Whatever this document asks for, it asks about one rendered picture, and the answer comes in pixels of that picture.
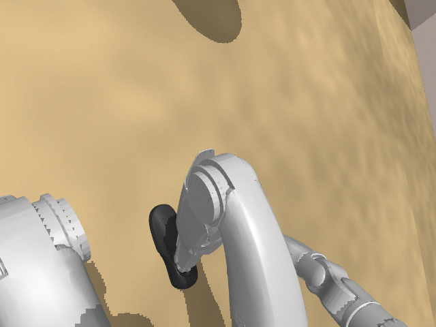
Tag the right robot foot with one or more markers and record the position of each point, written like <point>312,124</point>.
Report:
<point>162,222</point>

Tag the right robot hand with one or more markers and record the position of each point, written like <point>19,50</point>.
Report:
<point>297,249</point>

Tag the right robot arm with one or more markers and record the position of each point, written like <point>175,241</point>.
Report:
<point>348,303</point>

